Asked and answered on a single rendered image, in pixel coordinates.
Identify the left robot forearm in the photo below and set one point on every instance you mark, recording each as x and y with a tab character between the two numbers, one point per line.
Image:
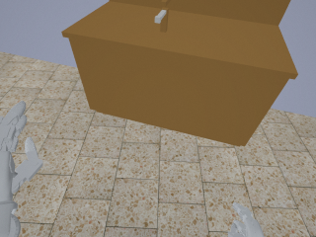
10	225

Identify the tap lever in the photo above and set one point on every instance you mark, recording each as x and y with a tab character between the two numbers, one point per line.
160	16

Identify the right robot hand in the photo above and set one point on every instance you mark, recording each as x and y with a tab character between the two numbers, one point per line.
250	228

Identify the counter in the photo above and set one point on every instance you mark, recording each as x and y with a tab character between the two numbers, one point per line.
211	68

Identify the left robot hand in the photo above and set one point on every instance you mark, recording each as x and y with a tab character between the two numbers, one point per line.
10	128

